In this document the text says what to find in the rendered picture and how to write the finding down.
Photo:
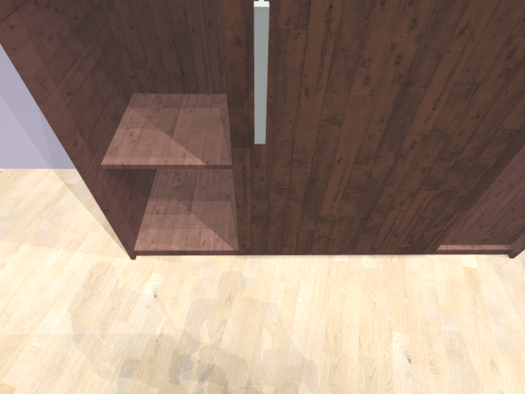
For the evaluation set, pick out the wardrobe door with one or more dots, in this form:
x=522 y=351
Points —
x=498 y=217
x=387 y=120

